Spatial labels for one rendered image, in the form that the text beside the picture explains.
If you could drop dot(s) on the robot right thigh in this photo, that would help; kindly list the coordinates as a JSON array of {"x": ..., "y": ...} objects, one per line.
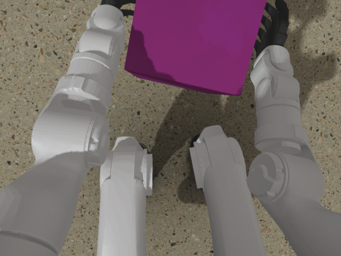
[{"x": 233, "y": 221}]

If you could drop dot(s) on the robot left forearm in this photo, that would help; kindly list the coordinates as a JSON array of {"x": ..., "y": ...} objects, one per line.
[{"x": 93, "y": 66}]

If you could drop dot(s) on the carton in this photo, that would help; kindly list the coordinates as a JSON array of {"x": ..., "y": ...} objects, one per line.
[{"x": 200, "y": 45}]

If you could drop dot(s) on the robot right forearm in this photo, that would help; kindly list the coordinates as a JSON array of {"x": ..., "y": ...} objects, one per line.
[{"x": 278, "y": 111}]

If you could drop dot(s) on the left robot shin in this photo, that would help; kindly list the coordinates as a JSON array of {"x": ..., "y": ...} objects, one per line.
[{"x": 105, "y": 171}]

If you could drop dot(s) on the right robot hand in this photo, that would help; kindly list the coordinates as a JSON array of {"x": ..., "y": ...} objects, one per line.
[{"x": 276, "y": 31}]

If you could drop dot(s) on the left robot hand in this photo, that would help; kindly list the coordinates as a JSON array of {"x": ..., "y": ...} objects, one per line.
[{"x": 118, "y": 4}]

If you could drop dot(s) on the right robot upper arm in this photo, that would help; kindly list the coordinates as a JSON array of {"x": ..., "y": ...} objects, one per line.
[{"x": 290, "y": 188}]

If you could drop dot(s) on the left robot upper arm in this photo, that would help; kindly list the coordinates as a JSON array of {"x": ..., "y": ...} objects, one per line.
[{"x": 37, "y": 208}]

